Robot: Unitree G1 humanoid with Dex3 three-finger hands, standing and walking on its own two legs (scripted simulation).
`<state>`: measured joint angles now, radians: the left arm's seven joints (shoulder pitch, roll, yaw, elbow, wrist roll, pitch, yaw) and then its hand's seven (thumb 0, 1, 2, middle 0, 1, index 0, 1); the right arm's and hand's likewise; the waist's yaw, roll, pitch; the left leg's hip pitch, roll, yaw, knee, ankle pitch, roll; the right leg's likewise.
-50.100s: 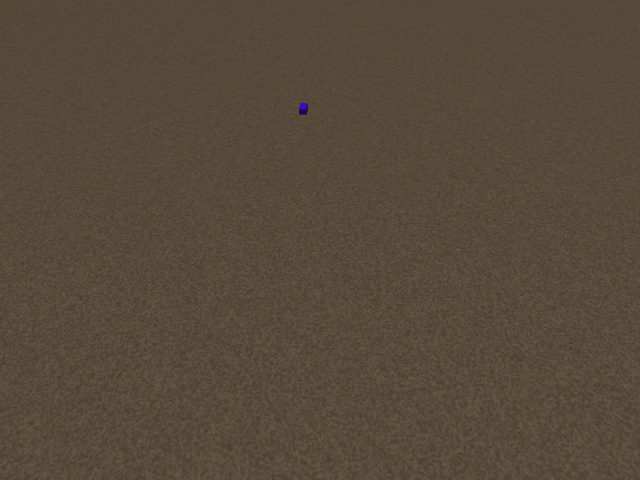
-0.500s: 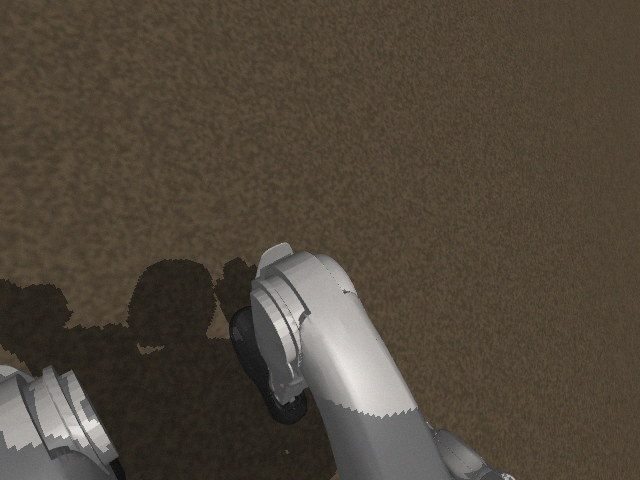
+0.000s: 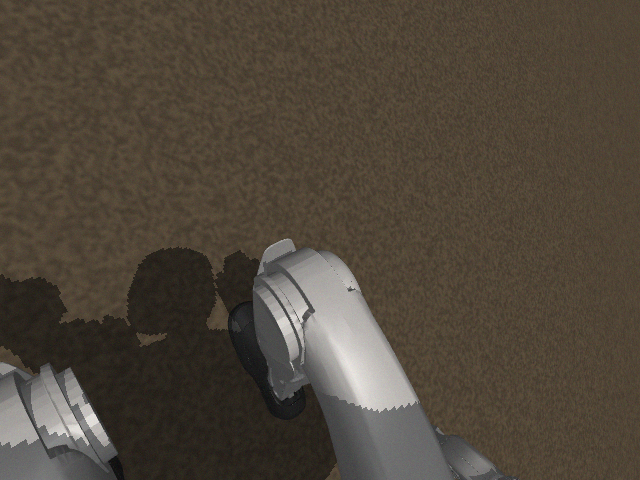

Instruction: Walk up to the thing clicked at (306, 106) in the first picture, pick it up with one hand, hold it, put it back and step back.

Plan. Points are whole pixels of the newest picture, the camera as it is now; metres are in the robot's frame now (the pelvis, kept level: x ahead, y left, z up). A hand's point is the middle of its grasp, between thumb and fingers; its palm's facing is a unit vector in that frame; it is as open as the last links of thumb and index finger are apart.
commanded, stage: close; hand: left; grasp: from above
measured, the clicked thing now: out of the picture +0.51 +0.30 -0.29
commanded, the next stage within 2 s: settle in 1.54 s
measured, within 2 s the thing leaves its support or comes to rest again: leaves its support in 1.88 s
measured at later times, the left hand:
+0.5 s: hand out of the picture +0.49 +0.28 -0.25, palm faces -0.44 -0.05 -0.89, open 11.2 cm
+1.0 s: hand out of the picture +0.49 +0.28 -0.25, palm faces -0.46 -0.06 -0.89, open 9.0 cm
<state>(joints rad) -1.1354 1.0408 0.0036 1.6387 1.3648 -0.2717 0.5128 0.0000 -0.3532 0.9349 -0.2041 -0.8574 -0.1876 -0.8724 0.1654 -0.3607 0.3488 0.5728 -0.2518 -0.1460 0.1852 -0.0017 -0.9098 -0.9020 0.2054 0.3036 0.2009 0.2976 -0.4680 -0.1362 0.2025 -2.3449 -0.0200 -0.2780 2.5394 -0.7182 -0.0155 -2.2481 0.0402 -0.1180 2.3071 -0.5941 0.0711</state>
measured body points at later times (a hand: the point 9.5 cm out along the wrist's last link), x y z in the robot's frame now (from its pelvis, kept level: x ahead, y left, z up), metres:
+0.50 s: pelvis +0.00 +0.00 +0.00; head +0.29 +0.13 +0.32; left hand +0.51 +0.28 -0.20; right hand +0.03 -0.24 -0.04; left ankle +0.06 +0.12 -0.28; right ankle +0.14 -0.14 -0.27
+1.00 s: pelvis +0.00 +0.00 +0.00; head +0.28 +0.13 +0.32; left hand +0.51 +0.28 -0.20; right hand +0.02 -0.25 -0.04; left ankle +0.06 +0.12 -0.28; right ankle +0.14 -0.14 -0.27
